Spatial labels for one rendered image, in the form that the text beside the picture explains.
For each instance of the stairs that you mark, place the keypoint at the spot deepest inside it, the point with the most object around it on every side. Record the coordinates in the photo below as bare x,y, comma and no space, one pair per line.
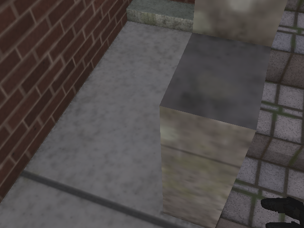
274,163

